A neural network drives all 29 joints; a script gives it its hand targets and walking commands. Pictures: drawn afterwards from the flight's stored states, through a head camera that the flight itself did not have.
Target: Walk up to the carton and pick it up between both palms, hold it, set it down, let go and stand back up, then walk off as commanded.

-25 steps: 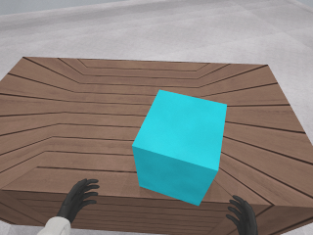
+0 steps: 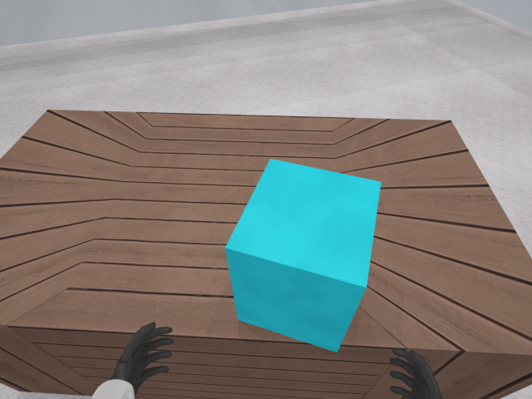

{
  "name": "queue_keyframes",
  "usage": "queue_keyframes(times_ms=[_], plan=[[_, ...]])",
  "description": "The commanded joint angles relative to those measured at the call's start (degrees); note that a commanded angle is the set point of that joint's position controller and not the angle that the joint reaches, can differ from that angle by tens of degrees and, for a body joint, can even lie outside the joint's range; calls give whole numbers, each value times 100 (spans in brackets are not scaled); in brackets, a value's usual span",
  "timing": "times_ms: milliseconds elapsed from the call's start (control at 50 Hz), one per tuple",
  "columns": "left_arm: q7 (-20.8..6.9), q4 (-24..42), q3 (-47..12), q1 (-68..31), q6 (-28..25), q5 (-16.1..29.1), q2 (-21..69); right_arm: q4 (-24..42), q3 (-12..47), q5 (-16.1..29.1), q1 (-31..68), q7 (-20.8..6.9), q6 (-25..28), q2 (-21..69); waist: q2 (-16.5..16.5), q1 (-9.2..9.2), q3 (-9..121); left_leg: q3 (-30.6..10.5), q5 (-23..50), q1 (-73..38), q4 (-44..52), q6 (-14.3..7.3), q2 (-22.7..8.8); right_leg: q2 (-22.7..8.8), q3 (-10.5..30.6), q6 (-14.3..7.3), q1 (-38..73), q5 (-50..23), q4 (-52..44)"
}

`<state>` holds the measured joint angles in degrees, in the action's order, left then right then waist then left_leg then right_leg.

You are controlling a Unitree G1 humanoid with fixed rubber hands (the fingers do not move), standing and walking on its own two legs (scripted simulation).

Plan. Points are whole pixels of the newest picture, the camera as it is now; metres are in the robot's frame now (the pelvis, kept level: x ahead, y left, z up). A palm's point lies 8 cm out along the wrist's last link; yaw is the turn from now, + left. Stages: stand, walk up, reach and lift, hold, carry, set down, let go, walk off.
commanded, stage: set down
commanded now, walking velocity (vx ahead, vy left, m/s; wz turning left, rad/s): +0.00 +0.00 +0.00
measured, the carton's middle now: (303, 256) +0.40 -0.04 -0.04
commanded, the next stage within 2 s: let go in 0.48 s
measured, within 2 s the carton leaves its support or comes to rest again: neither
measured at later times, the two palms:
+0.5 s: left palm (138, 385) +0.19 +0.21 -0.07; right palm out of the picture +0.17 -0.22 -0.08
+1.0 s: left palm (138, 388) +0.18 +0.21 -0.07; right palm out of the picture +0.15 -0.23 -0.08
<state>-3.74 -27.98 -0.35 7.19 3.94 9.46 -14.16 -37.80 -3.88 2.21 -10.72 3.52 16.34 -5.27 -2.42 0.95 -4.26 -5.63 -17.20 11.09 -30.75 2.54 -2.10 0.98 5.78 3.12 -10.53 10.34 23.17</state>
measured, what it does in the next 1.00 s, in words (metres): stands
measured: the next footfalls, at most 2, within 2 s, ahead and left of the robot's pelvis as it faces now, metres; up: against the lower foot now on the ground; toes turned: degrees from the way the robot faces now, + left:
none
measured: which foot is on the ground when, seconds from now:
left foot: down 0.00-1.00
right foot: down 0.00-1.00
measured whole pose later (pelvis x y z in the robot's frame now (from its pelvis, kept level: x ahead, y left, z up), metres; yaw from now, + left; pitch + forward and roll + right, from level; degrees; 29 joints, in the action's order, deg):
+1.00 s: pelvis +0.00 -0.01 +0.00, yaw +0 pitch -3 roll -1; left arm 0.4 -29.2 -0.3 7.3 7.4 5.3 -12.2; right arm -42.9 -4.8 -1.4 -8.6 -1.1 12.3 -7.9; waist -1.1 0.9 -4.3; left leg -5.6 -15.8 9.9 -28.1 2.7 -2.2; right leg 1.0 5.7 2.5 -10.5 10.2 23.2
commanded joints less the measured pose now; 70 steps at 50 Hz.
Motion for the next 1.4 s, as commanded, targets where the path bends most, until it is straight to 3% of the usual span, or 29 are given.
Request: queue_keyframes(times_ms=[0,120,260,640,940,960,980,1000,1080,1240,1380], plan=[[232,477,236,-106,29,-483,-320,490,-298,-215,633,-129,9,-999,-92,-90,714,1053,1088,-417,1241,282,158,282,-950,-333,946,-123,-338],[323,265,172,-190,201,-530,-244,365,-317,-317,844,-258,-216,-1062,-36,-132,625,1093,721,-149,1389,207,141,280,-954,-340,1001,119,-265],[400,184,201,-174,271,-597,-193,302,-329,-428,916,-344,-277,-1101,78,-170,674,1129,833,-61,1438,168,161,305,-961,-318,1118,0,-202],[505,310,369,169,273,-838,-69,-112,-237,-339,590,-441,-71,-1322,49,-206,995,1073,2179,-764,1149,241,282,352,-890,-318,1074,-848,-267],[565,400,291,136,301,-803,-131,205,-292,-381,566,-487,-85,-1381,-4,-241,899,1043,1496,-521,1261,160,267,300,-850,-383,1089,-395,-244],[584,42,719,618,-255,-1217,-1164,9,-309,-372,256,-374,-764,-2002,235,-296,1041,241,2158,-18,457,-190,-110,-364,-150,-316,540,-1492,399],[570,-67,724,498,-396,-1237,-1190,31,-391,-348,-15,-363,-995,-1937,388,-143,1300,234,1767,-176,541,-235,-98,-436,-98,-250,719,-1519,381],[559,-84,678,411,-485,-1235,-1097,33,-413,-343,-31,-374,-1112,-1932,335,-120,1262,216,1426,-139,590,-257,-85,-446,-99,-253,658,-1351,381],[553,-142,572,371,-616,-1213,-1088,97,-447,-385,152,-461,-1300,-1898,349,-168,865,166,142,238,824,-310,-32,-389,-105,-309,419,-470,318],[524,-262,534,426,-722,-1152,-1325,144,-483,-318,70,-508,-1313,-2099,-17,-138,798,58,254,269,808,-304,-86,-447,-23,-345,400,-500,334],[512,-364,504,437,-741,-1142,-1389,146,-503,-271,-26,-505,-1332,-2212,2,-106,763,33,416,238,797,-316,-142,-458,1,-330,370,-590,317]])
